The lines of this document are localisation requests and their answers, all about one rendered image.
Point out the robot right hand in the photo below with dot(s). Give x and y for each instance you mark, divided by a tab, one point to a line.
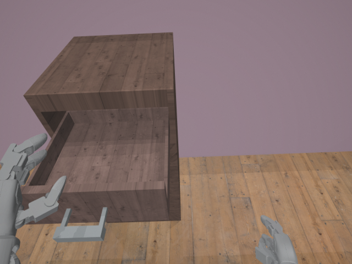
279	249

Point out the cabinet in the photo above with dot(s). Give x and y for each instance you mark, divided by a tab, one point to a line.
112	72

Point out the drawer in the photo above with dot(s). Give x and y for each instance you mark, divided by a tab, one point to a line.
114	158

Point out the robot left hand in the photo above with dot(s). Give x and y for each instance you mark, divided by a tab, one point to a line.
16	164

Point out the robot left forearm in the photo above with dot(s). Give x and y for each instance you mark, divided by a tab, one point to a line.
9	245

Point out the handle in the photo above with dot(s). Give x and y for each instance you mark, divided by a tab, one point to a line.
80	233

